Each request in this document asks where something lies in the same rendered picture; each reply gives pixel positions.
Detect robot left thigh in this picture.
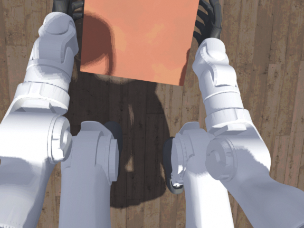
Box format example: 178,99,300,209
58,131,119,228

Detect right robot upper arm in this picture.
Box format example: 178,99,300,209
205,135,304,228

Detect left robot upper arm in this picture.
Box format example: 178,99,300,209
0,112,73,228

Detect robot right shin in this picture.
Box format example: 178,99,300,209
171,122,215,186

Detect robot left forearm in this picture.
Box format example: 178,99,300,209
0,12,79,127

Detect left robot hand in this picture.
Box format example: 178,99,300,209
52,0,85,22

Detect right robot hand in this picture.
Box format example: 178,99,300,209
193,0,222,46

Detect carton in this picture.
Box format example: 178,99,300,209
80,0,199,86

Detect robot right forearm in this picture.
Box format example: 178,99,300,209
192,38,264,142

